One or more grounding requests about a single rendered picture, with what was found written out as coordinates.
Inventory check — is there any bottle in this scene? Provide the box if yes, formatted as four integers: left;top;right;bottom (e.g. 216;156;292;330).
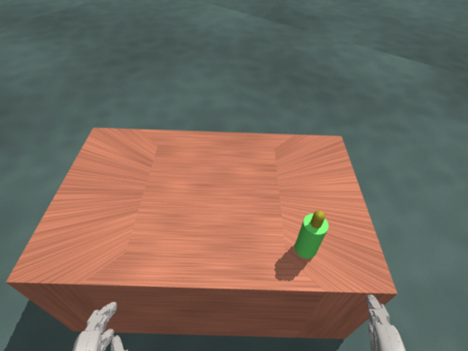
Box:
295;211;328;259

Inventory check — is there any right robot hand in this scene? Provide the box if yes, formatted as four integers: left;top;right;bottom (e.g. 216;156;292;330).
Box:
367;294;406;351

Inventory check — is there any left robot hand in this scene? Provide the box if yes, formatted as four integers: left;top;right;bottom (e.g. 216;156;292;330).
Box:
72;302;128;351

